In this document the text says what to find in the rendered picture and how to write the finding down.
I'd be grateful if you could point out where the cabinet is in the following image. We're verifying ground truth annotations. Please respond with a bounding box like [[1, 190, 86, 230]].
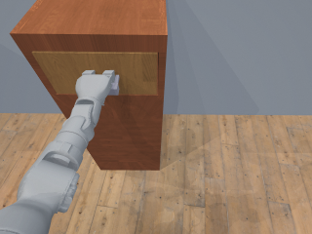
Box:
[[10, 0, 168, 171]]

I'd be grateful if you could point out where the robot left hand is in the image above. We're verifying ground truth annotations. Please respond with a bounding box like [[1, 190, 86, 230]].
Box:
[[75, 70, 115, 106]]

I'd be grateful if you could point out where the left robot upper arm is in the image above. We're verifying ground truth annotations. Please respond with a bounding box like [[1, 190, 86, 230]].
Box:
[[0, 159, 80, 234]]

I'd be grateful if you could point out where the drawer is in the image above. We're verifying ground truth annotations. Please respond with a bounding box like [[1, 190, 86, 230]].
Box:
[[32, 51, 157, 95]]

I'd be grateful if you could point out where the handle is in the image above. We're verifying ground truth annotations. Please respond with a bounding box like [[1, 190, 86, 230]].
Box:
[[108, 74, 120, 96]]

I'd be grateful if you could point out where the left robot forearm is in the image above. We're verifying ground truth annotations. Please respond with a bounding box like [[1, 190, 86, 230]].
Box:
[[17, 97, 101, 200]]

